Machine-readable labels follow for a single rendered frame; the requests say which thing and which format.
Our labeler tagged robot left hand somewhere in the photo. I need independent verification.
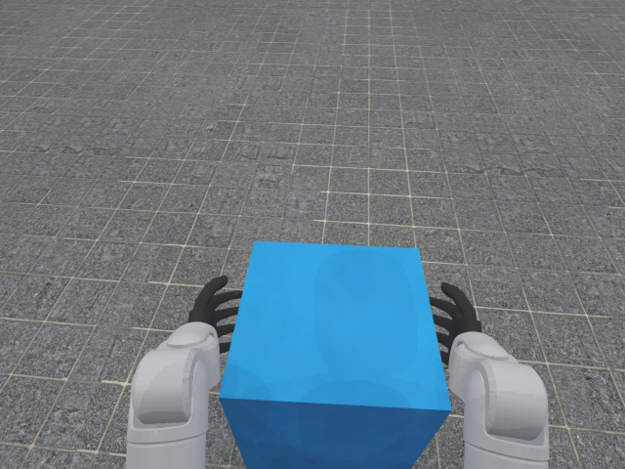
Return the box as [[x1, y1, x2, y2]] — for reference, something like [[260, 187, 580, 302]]
[[187, 276, 243, 354]]

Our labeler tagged left robot forearm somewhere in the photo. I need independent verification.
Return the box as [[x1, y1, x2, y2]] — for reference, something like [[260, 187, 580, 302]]
[[125, 321, 221, 469]]

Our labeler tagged right robot forearm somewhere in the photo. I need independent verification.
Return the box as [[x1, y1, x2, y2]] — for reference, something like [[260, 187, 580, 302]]
[[448, 331, 549, 469]]

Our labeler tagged carton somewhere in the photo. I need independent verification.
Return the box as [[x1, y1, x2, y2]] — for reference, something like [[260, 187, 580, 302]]
[[219, 241, 452, 469]]

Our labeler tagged robot right hand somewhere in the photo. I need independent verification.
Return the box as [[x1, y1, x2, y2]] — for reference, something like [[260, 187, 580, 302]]
[[429, 282, 481, 365]]

